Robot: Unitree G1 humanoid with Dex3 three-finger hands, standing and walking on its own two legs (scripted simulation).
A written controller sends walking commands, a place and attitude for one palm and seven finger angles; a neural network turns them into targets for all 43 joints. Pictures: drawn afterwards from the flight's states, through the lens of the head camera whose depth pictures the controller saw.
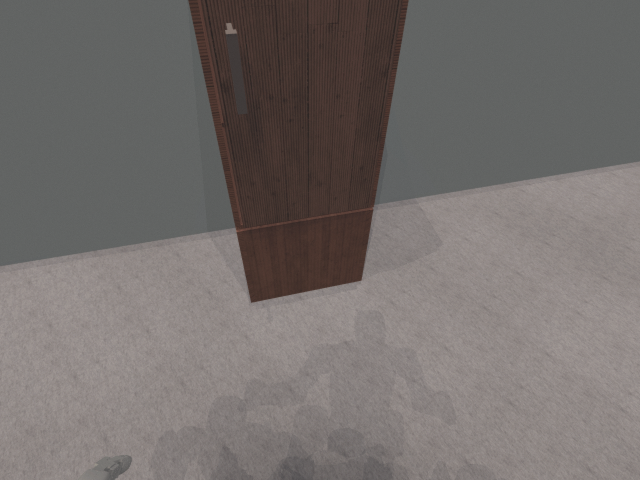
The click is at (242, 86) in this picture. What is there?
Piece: cupboard door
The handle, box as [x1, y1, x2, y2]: [225, 23, 247, 114]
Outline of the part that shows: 226,23 227,29 225,30 237,110 238,114 247,113 236,31 232,28 230,23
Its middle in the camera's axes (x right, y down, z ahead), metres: -0.17 -0.33 +0.76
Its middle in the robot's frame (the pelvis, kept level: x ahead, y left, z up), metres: +0.80 +0.22 +0.13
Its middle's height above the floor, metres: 0.90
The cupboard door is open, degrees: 0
